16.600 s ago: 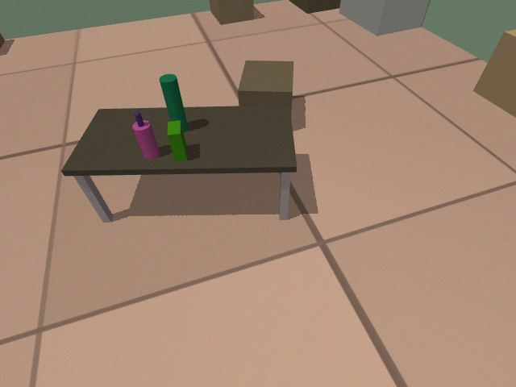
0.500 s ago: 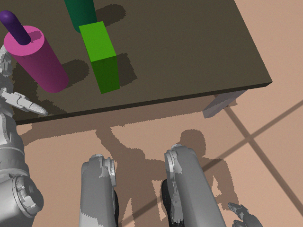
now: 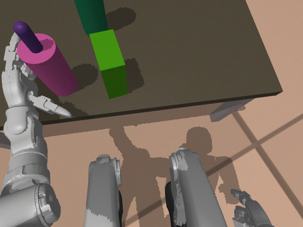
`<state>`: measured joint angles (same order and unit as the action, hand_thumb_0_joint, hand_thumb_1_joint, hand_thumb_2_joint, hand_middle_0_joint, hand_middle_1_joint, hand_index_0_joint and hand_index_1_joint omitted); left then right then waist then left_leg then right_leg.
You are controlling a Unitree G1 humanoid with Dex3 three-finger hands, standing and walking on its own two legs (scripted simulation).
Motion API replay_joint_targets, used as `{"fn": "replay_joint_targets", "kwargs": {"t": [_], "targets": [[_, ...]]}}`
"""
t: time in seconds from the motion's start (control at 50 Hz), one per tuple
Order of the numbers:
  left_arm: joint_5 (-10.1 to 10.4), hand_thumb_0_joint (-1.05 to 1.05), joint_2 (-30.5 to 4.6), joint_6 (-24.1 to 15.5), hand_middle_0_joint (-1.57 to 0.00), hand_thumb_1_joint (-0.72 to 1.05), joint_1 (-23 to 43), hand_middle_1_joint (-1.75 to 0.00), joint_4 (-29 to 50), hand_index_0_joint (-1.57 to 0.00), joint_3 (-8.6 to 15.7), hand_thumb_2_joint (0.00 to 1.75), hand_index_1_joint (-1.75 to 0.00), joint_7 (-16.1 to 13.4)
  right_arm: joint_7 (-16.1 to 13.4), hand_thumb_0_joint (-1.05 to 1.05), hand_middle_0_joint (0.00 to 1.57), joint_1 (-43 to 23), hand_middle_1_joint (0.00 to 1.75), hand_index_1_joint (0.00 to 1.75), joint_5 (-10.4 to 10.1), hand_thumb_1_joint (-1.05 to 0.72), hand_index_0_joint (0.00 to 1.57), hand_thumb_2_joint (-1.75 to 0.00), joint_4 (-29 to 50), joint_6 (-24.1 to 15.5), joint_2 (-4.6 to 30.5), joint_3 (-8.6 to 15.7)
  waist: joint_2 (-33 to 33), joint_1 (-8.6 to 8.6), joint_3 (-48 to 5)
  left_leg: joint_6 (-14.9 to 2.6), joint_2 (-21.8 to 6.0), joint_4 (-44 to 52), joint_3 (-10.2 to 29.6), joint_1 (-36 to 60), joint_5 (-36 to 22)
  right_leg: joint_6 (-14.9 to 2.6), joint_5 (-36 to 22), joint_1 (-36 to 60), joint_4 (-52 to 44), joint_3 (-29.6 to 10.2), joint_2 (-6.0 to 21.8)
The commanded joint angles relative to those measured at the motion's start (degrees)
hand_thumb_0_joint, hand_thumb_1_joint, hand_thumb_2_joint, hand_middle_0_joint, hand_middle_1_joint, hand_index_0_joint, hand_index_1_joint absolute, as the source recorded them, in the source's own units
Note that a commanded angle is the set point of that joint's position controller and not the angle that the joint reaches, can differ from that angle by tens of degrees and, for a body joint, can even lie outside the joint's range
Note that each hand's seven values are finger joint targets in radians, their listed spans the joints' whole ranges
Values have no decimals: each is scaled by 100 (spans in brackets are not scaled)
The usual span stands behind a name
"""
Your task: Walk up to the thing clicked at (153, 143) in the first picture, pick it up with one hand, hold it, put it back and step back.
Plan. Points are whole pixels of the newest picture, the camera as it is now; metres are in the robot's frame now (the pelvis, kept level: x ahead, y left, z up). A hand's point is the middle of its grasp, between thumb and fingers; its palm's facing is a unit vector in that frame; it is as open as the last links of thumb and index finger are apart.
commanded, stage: close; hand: left
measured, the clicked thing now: (47, 61) +0.50 +0.22 +0.04
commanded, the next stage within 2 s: settle in 0.70 s
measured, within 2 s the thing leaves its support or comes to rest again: leaves its support in 1.22 s
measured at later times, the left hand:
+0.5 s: hand (47, 74) +0.48 +0.23 +0.02, palm faces +0.16 -0.99 +0.01, open 11.3 cm
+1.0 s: hand (45, 72) +0.48 +0.23 +0.03, palm faces +0.16 -0.99 -0.01, open 10.1 cm
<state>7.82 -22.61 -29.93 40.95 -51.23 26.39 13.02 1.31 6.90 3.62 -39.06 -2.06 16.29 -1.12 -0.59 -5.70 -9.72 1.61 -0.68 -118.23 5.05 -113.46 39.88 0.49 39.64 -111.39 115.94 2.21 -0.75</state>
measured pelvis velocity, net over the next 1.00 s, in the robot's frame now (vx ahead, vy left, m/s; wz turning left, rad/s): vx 0.00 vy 0.00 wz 0.00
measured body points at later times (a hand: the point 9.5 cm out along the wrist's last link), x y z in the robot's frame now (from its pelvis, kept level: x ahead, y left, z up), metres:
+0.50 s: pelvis +0.00 +0.00 +0.01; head +0.20 +0.03 +0.41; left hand +0.47 +0.28 +0.02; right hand +0.10 -0.27 -0.12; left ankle +0.07 +0.13 -0.41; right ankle +0.08 -0.12 -0.41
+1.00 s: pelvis +0.00 +0.00 +0.01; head +0.20 +0.03 +0.41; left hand +0.47 +0.28 +0.03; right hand +0.11 -0.27 -0.12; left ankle +0.07 +0.13 -0.41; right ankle +0.08 -0.12 -0.41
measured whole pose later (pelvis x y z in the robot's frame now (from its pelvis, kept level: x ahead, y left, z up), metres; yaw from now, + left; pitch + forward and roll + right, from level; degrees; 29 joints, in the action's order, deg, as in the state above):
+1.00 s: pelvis +0.00 +0.00 +0.01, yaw +0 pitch +34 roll -4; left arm 6.7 -22.8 -28.8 42.0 -48.9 25.7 10.0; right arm 1.9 8.6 2.7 -36.5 0.9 15.7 -0.5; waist -0.9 -6.0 -9.5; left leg 1.3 -0.9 -116.7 4.7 -112.0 39.3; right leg 0.8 38.8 -110.0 114.4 1.9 -0.9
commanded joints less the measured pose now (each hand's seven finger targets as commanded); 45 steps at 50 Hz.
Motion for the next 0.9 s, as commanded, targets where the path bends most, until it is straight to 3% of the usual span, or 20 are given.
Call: {"fn": "replay_joint_targets", "kwargs": {"t": [0.0, 0.1, 0.14, 0.22, 0.32, 0.38, 0.42, 0.46, 0.48, 0.5, 0.54, 0.56, 0.6, 0.62, 0.64, 0.7, 0.76, 0.8, 0.84, 0.88], "targets": [[90, 0, -1447, -447, -35, -52, 1986, -25, 1337, -36, 207, 10, -23, -34, -40, 0, 20, 934, 30, 30, -34, -91, 20, -90, 274, -11, 1024, 365, -776, 11, -3804, -271, -14, 1327, -240, 2662, -1441, -299, -1451, 2046, -1304, 97, -42], [77, 0, -1158, -359, -49, -45, 1894, -36, 1097, -51, 31, 17, -34, -34, -42, 0, 20, 951, 30, 30, -28, -92, 20, -90, 306, 17, 974, 361, -521, -59, -3655, -301, -3, 1337, -278, 2446, -1282, -258, -1378, 2224, -1466, 28, -35], [44, 0, -1384, -351, -53, -44, 1967, -40, 1141, -54, 136, 19, -38, -63, -42, 0, 20, 968, 30, 30, -21, -92, 20, -90, 310, 47, 976, 385, -522, -6, -3772, -313, -9, 1294, -329, 2383, -1165, -232, -1278, 2363, -1561, -59, -32], [49, 0, -1250, -312, -62, -39, 1947, -49, 1183, -63, 46, 27, -47, -107, -53, 0, 20, 909, 30, 30, -66, -92, 20, -90, 373, 89, 982, 381, -640, -12, -3649, -274, -12, 1525, -229, 2586, -971, -294, -1069, 2059, -1499, 85, -41], [56, 0, -1190, -310, -78, -29, 1887, -65, 1181, -79, 45, 42, -64, -176, -57, 0, 20, 982, 30, 30, -84, -93, 20, -90, 383, 99, 956, 376, -536, -43, -3692, -295, -13, 1513, -227, 2602, -1208, -273, -1295, 2242, -1546, 80, -46], [36, 0, -1388, -321, -86, -21, 1930, -73, 1275, -87, 155, 49, -72, -230, -76, 0, 20, 968, 30, 30, -89, -93, 20, -90, 378, 108, 940, 378, -543, 19, -3657, -309, -14, 1515, -261, 2509, -1111, -265, -1216, 2293, -1611, 32, -51], [2, 0, -1135, -280, -92, -17, 1757, -80, 1076, -94, 3, 55, -78, -231, -63, 0, 20, 1001, 30, 30, -89, -93, 20, -90, 367, 108, 941, 390, -553, 0, -3544, -294, -19, 1606, -241, 2599, -1092, -279, -1191, 2239, -1629, 50, -44], [-14, 0, -1282, -276, -97, -11, 1737, -86, 1053, -99, 122, 61, -84, -256, -69, 0, 20, 1002, 30, 30, -101, -93, 20, -90, 376, 120, 970, 405, -609, 8, -3529, -290, -27, 1654, -203, 2674, -1037, -290, -1135, 2124, -1615, 75, -42], [-35, 0, -1102, -276, -101, -6, 1789, -89, 1065, -102, -83, 64, -87, -229, -72, 0, 20, 988, 30, 30, -103, -92, 20, -90, 386, 122, 945, 402, -632, -78, -3474, -288, -28, 1676, -200, 2640, -957, -290, -1086, 2095, -1641, 87, -45], [-31, 0, -998, -281, -103, -4, 1758, -91, 1051, -105, -113, 66, -89, -229, -65, 0, 20, 1021, 30, 30, -99, -93, 20, -90, 377, 130, 960, 413, -627, -80, -3470, -276, -38, 1690, -166, 2722, -1045, -300, -1164, 2054, -1599, 105, -40], [-48, 0, -1218, -279, -108, 2, 1677, -97, 1002, -109, 45, 73, -95, -238, -71, 0, 20, 1001, 30, 30, -111, -92, 20, -90, 399, 132, 992, 415, -643, -21, -3312, -272, -36, 1757, -146, 2632, -894, -302, -1027, 1959, -1597, 114, -33], [-35, 0, -984, -257, -111, 5, 1593, -101, 818, -113, -130, 75, -98, -196, -57, 0, 20, 1011, 30, 30, -111, -92, 20, -90, 391, 120, 967, 400, -583, -114, -3238, -278, -31, 1717, -146, 2557, -895, -294, -1048, 1984, -1599, 128, -36], [-3, 0, -1248, -273, -117, 16, 1644, -111, 1062, -119, 98, 91, -110, -235, -56, 0, 20, 1025, 30, 30, -123, -91, 20, -90, 430, 126, 987, 419, -579, -4, -3436, -283, -25, 1720, -189, 2598, -1007, -288, -1126, 2163, -1630, 106, -44], [14, 0, -1091, -246, -122, 17, 1591, -117, 889, -124, 22, 96, -115, -227, -54, 0, 20, 1054, 30, 30, -122, -92, 20, -90, 429, 132, 964, 403, -518, -66, -3409, -299, -13, 1638, -214, 2523, -1114, -281, -1235, 2200, -1620, 99, -45], [35, 0, -1198, -246, -127, 17, 1484, -122, 930, -128, 135, 100, -120, -245, -46, 0, 20, 1050, 30, 30, -131, -92, 20, -90, 458, 128, 984, 402, -449, 0, -3449, -305, -11, 1644, -218, 2495, -1162, -282, -1260, 2274, -1626, 95, -55], [-24, 0, -1001, -253, -137, 17, 1408, -134, 798, -138, -23, 109, -132, -225, -32, 0, 20, 1078, 30, 30, -99, -92, 20, -90, 432, 120, 946, 416, -389, -69, -3505, -341, -12, 1474, -282, 2467, -1392, -254, -1507, 2371, -1632, 45, -62], [-63, 0, -1101, -255, -139, 16, 1275, -138, 768, -141, 59, 114, -137, -239, -1, 0, 20, 1081, 30, 30, -94, -92, 20, -90, 443, 138, 980, 421, -424, 4, -3478, -324, -16, 1480, -266, 2473, -1478, -278, -1542, 2327, -1542, 78, -70], [-62, 0, -887, -249, -135, 23, 1312, -147, 741, -138, -85, 123, -145, -190, 17, 0, 20, 1084, 30, 30, -84, -91, 20, -90, 440, 153, 989, 429, -637, -81, -3377, -288, -19, 1493, -228, 2563, -1465, -305, -1497, 2088, -1450, 123, -50], [-123, 0, -1179, -258, -138, 26, 1361, -151, 918, -141, 68, 131, -150, -226, 12, 0, 20, 1060, 30, 30, -88, -91, 20, -90, 499, 174, 1026, 446, -669, 33, -3398, -274, -29, 1588, -201, 2582, -1268, -313, -1326, 2054, -1438, 136, -38], [-132, 0, -1076, -186, -142, 24, 1212, -155, 804, -145, 48, 134, -154, -235, 22, 0, 20, 1044, 30, 30, -103, -91, 20, -90, 524, 198, 1037, 455, -602, 38, -3426, -270, -45, 1645, -159, 2682, -1225, -307, -1296, 2037, -1439, 158, -38]]}}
